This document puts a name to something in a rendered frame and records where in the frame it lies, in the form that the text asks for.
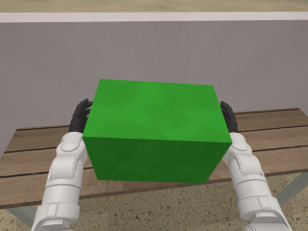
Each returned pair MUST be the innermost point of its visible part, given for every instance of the right robot hand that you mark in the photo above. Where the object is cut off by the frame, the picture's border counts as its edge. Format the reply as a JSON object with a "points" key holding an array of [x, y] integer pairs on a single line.
{"points": [[229, 117]]}

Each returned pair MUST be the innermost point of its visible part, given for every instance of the robot right forearm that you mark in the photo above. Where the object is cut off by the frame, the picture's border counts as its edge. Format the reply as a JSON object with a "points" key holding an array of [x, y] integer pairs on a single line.
{"points": [[255, 201]]}

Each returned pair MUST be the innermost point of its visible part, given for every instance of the table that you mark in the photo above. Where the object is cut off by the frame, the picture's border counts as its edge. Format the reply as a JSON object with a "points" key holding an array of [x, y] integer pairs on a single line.
{"points": [[278, 139]]}

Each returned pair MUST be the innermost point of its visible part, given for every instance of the carton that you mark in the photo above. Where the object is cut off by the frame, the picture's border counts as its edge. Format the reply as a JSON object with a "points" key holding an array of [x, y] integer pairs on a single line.
{"points": [[155, 132]]}

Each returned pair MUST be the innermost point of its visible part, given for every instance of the left robot hand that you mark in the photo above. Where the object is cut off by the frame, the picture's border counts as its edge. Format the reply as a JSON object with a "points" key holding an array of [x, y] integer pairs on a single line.
{"points": [[80, 118]]}

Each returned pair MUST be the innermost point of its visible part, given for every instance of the robot left forearm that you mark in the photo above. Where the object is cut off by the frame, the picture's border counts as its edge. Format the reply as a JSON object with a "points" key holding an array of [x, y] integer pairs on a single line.
{"points": [[59, 206]]}

